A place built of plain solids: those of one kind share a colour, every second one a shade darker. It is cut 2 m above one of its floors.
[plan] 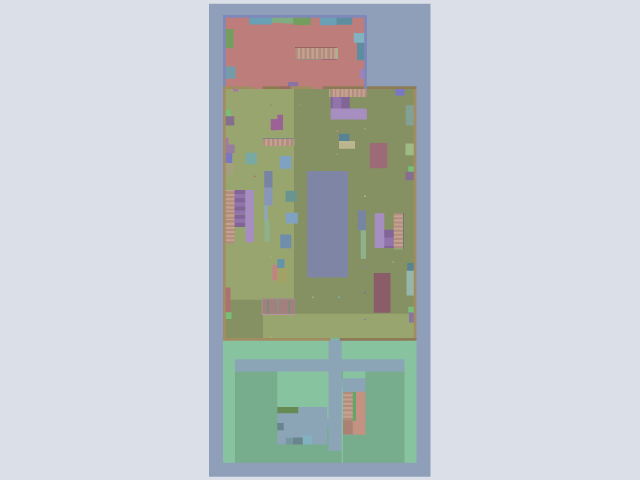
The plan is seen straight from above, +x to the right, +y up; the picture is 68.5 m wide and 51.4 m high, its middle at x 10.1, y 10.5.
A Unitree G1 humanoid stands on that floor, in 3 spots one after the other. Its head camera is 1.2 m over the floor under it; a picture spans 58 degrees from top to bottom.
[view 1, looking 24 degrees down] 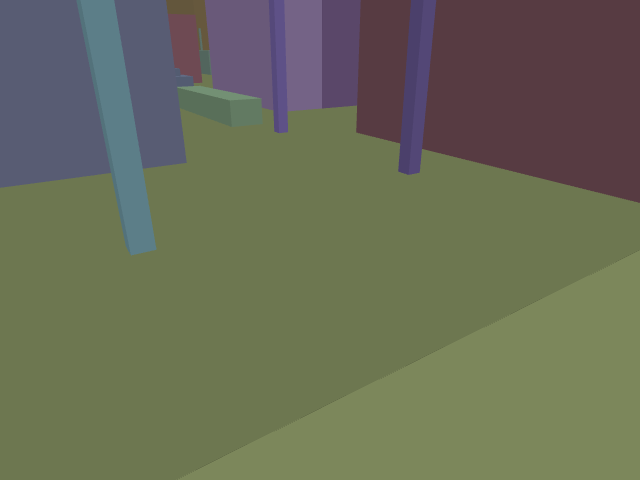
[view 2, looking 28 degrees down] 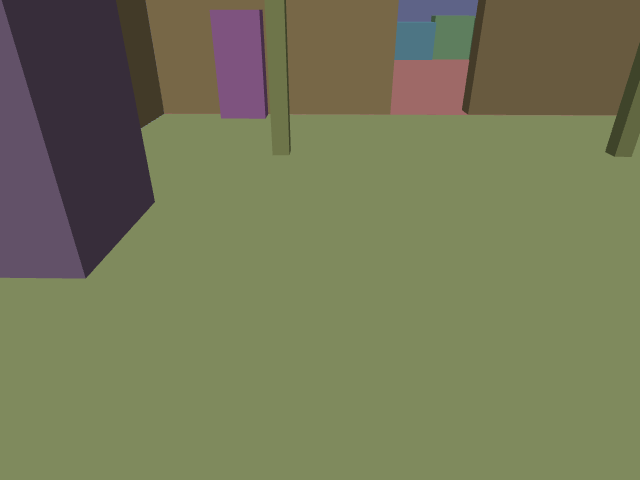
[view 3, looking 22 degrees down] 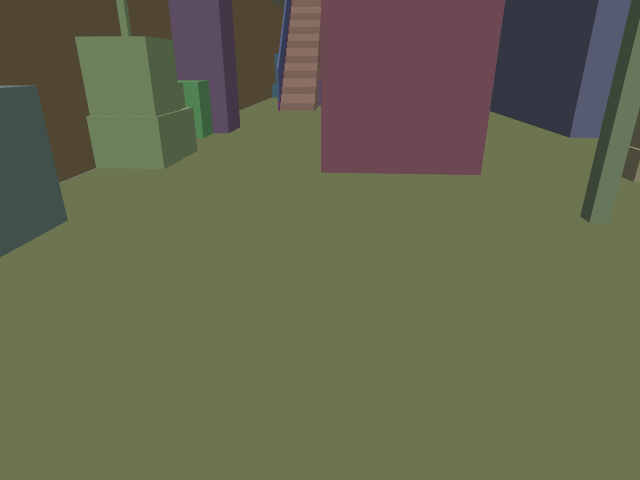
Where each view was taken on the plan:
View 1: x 11.72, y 1.60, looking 57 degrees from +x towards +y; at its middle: floor_bay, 2.95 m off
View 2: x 2.13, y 20.94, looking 91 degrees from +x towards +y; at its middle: floor_bay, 2.56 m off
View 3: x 16.97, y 25.99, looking -86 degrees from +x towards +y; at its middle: floor_bay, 3.20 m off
